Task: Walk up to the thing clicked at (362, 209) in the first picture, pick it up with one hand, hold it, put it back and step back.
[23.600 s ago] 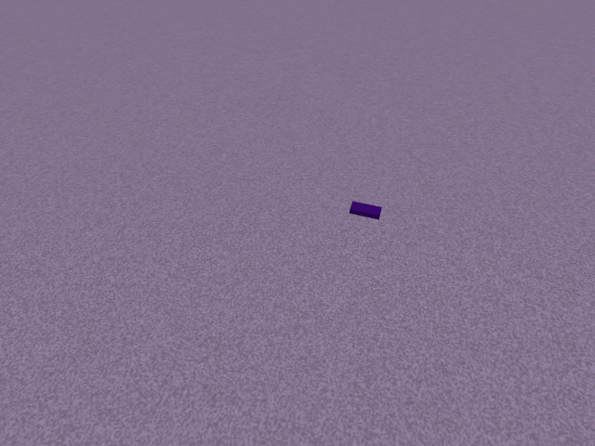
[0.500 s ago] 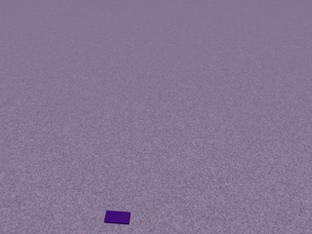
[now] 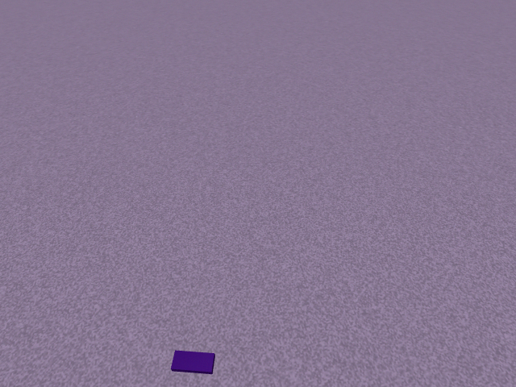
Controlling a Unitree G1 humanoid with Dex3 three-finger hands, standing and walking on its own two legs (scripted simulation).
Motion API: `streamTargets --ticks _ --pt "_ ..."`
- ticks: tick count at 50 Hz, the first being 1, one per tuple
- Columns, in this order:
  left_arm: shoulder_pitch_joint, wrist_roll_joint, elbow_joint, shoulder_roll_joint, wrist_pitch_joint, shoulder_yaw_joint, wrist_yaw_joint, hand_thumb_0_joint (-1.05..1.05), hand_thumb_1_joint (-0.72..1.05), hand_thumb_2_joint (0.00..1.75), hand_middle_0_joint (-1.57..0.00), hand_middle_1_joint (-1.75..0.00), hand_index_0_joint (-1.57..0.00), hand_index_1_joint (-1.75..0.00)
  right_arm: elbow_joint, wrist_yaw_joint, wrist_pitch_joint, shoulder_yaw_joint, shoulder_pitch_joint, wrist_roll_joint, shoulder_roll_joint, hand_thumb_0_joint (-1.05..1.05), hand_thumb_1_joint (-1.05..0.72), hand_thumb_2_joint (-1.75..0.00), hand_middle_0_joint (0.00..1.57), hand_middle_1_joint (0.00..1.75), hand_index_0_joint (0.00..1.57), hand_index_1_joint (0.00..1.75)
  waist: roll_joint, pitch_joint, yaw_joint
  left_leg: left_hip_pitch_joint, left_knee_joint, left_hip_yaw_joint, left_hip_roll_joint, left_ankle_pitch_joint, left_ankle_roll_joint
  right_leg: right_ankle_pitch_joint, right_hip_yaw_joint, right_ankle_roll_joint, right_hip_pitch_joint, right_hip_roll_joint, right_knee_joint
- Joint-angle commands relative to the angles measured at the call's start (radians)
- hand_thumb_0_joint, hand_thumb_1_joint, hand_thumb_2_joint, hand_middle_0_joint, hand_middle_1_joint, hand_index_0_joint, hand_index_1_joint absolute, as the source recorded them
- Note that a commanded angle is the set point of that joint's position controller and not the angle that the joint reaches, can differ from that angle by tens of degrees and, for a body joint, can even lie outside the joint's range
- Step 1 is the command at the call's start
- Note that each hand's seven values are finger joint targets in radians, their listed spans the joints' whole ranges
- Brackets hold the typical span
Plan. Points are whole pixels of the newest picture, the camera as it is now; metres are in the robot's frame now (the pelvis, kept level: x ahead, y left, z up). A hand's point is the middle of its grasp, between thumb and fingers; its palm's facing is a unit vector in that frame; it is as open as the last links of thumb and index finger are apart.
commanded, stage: stand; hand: left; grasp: from above
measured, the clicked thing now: (193, 362) +0.40 +0.26 -0.77
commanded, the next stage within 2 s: rise first in 1.16 s
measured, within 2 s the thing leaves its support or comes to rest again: neither
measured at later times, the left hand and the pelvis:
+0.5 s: hand out of the picture +0.07 +0.25 -0.16, palm faces -0.02 -0.94 -0.34, open 7.4 cm; pelvis +0.00 +0.00 +0.00, yaw +0 degrees
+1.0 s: hand out of the picture +0.07 +0.25 -0.16, palm faces -0.02 -0.94 -0.34, open 7.4 cm; pelvis +0.00 +0.00 +0.00, yaw +0 degrees
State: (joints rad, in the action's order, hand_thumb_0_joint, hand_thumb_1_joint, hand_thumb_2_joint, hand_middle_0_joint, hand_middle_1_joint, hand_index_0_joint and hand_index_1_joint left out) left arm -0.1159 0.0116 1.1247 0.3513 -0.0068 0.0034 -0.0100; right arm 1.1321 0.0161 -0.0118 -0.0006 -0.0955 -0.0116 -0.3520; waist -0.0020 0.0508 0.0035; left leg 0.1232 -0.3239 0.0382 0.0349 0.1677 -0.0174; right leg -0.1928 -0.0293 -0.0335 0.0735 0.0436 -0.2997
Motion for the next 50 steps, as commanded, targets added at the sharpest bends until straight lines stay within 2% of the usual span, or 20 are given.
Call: streamTargets --ticks 1,4,6,24,28,33,43,50 --pt "0.024 0.002 -0.057 0.214 -0.021 0.037 0.016 0.00 0.90 0.90 -0.20 -0.30 -0.20 -0.30 -0.058 -0.019 -0.018 -0.039 0.035 0.003 -0.211 0.00 -0.90 -0.90 0.20 0.30 0.20 0.30 0.008 -0.073 -0.005 -0.029 0.045 -0.089 0.110 -0.141 0.031 0.136 0.071 0.042 0.018 0.105 0.044" --pt "0.020 0.002 -0.059 0.210 -0.022 0.036 0.017 0.00 0.90 0.90 -0.20 -0.30 -0.20 -0.30 -0.061 -0.020 -0.019 -0.042 0.045 0.002 -0.218 0.00 -0.90 -0.90 0.20 0.30 0.20 0.30 0.017 -0.095 0.002 -0.048 0.031 -0.087 0.115 -0.187 0.036 0.169 0.072 0.041 0.009 0.109 0.042" --pt "0.031 0.003 -0.061 0.217 -0.021 0.040 0.018 0.00 0.90 0.90 -0.20 -0.30 -0.20 -0.30 -0.061 -0.022 -0.020 -0.040 0.034 0.003 -0.212 0.00 -0.90 -0.90 0.20 0.30 0.20 0.30 0.008 -0.096 -0.004 -0.045 0.035 -0.086 0.115 -0.206 0.034 0.180 0.071 0.043 -0.003 0.108 0.029" --pt "0.016 0.000 -0.060 0.211 -0.020 0.037 0.018 0.00 0.90 0.90 -0.20 -0.30 -0.20 -0.30 -0.058 -0.021 -0.017 -0.039 0.028 0.002 -0.209 0.00 -0.90 -0.90 0.20 0.30 0.20 0.30 0.006 -0.075 -0.001 -0.031 0.039 -0.086 0.110 -0.156 0.036 0.146 0.072 0.042 0.008 0.109 0.046" --pt "0.023 0.004 -0.064 0.220 -0.021 0.040 0.019 0.00 0.90 0.90 -0.20 -0.30 -0.20 -0.30 -0.063 -0.022 -0.019 -0.041 0.032 0.002 -0.210 0.00 -0.90 -0.90 0.20 0.30 0.20 0.30 0.001 -0.086 -0.004 -0.045 0.036 -0.087 0.113 -0.194 0.036 0.173 0.072 0.042 0.007 0.110 0.038" --pt "0.018 0.002 -0.065 0.212 -0.022 0.036 0.019 0.00 0.90 0.90 -0.20 -0.30 -0.20 -0.30 -0.063 -0.021 -0.019 -0.043 0.033 0.002 -0.212 0.00 -0.90 -0.90 0.20 0.30 0.20 0.30 0.001 -0.084 -0.002 -0.048 0.032 -0.087 0.112 -0.194 0.035 0.164 0.066 0.041 0.015 0.107 0.039" --pt "0.017 0.002 -0.066 0.215 -0.022 0.037 0.019 0.00 0.90 0.90 -0.20 -0.30 -0.20 -0.30 -0.061 -0.020 -0.016 -0.043 0.030 0.001 -0.213 0.00 -0.90 -0.90 0.20 0.30 0.20 0.30 0.003 -0.062 -0.005 -0.033 0.045 -0.089 0.108 -0.137 0.030 0.116 0.067 0.041 0.030 0.103 0.050" --pt "0.014 0.002 -0.065 0.212 -0.025 0.036 0.019 0.00 0.90 0.90 -0.20 -0.30 -0.20 -0.30 -0.061 -0.019 -0.016 -0.043 0.024 0.002 -0.213 0.00 -0.90 -0.90 0.20 0.30 0.20 0.30 0.003 -0.071 -0.005 -0.037 0.034 -0.087 0.108 -0.165 0.037 0.162 0.071 0.040 0.014 0.109 0.051"
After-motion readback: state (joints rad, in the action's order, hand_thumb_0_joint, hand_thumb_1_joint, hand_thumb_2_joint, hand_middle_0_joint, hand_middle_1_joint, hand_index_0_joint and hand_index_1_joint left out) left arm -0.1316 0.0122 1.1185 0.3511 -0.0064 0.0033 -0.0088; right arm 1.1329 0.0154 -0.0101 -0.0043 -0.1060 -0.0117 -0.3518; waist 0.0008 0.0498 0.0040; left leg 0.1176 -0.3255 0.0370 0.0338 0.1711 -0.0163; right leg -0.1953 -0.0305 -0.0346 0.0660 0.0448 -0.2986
